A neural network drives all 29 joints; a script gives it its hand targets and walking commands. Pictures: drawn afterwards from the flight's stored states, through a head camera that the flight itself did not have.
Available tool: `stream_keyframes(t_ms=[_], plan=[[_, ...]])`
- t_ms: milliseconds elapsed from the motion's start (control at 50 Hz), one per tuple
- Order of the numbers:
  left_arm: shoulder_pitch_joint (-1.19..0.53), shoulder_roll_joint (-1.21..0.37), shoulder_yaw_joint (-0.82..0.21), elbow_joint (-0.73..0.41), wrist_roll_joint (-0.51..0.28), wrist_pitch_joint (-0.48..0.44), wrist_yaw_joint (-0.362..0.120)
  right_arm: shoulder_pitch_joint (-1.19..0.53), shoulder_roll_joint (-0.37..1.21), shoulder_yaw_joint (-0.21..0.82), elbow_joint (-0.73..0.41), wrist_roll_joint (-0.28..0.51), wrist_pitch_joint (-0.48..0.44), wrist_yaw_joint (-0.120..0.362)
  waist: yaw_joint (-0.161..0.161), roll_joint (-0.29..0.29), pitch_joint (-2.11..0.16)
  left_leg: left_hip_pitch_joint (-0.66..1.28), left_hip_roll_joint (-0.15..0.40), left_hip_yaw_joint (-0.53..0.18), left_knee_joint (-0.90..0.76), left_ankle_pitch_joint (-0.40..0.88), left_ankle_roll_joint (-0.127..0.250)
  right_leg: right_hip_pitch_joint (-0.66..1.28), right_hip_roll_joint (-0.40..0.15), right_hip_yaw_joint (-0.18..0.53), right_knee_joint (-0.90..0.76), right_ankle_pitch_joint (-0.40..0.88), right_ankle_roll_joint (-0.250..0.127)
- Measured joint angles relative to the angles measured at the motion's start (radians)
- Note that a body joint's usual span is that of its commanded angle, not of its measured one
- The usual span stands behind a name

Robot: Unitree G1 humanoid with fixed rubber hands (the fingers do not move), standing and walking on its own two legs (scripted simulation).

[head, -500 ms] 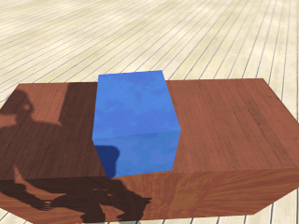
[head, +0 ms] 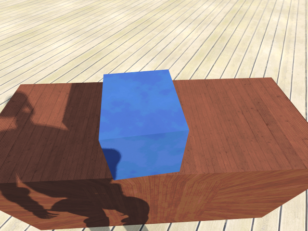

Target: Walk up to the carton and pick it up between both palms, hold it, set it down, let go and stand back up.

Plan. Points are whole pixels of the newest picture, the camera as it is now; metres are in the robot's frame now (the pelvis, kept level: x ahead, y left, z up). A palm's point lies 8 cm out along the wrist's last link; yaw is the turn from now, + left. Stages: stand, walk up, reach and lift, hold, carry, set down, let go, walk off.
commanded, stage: stand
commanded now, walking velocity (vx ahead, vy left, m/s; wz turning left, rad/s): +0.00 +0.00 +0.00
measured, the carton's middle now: (141, 123) +0.44 +0.05 +0.00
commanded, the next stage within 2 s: none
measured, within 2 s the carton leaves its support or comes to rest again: neither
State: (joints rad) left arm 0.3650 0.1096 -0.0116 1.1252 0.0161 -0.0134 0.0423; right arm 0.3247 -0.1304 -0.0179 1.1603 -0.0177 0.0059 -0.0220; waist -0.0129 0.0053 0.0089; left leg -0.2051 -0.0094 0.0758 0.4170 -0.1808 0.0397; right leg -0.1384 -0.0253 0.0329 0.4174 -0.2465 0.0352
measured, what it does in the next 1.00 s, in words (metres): stands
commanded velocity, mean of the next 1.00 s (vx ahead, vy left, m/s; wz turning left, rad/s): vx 0.00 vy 0.00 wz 0.00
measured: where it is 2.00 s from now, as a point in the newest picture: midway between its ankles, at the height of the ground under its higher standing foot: outside the picture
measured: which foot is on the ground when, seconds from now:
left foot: down 0.00-1.00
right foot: down 0.00-1.00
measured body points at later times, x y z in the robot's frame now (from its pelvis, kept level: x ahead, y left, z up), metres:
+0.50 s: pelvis +0.00 +0.00 +0.00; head +0.00 +0.00 +0.45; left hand -0.04 +0.20 -0.16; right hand -0.04 -0.21 -0.17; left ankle +0.03 +0.09 -0.74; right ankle -0.01 -0.14 -0.74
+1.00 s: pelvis +0.01 -0.01 +0.00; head +0.00 +0.00 +0.45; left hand -0.03 +0.18 -0.17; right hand -0.02 -0.21 -0.17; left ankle +0.03 +0.09 -0.74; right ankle -0.01 -0.14 -0.74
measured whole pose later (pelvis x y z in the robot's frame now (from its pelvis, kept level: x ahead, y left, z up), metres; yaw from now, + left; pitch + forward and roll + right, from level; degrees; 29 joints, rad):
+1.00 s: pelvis +0.01 -0.01 +0.00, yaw +0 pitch -2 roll +0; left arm 0.34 0.08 -0.01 1.19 0.01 -0.01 0.05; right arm 0.33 -0.10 0.00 1.17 -0.01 -0.01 -0.03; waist -0.01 0.00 0.01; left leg -0.21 0.00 0.07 0.44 -0.20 0.03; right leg -0.14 -0.02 0.04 0.44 -0.27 0.03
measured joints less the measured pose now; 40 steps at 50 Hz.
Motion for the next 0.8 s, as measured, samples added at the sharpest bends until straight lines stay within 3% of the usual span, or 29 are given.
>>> stream_keyframes(t_ms=[800], plan=[[-0.026,-0.017,0.005,0.052,-0.006,-0.002,0.003,0.002,0.022,0.014,0.013,0.007,-0.008,-0.011,0.008,-0.010,-0.003,-0.004,0.003,-0.007,0.021,-0.017,-0.008,-0.007,0.005,0.005,0.025,-0.019,-0.006]])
